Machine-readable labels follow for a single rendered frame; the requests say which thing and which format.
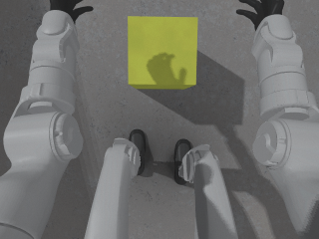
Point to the right robot forearm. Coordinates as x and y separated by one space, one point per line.
281 73

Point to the carton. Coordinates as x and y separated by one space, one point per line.
162 52

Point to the left robot shin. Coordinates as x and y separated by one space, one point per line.
124 141

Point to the right robot shin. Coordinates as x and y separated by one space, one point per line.
181 168

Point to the left robot forearm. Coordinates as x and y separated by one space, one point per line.
52 69

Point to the right robot upper arm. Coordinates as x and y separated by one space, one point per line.
289 148

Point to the robot right hand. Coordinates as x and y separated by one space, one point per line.
264 8

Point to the robot shin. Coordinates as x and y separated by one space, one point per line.
124 141
181 168

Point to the robot left hand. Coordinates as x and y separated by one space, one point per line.
68 6

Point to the left robot upper arm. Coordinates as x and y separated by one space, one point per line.
40 147

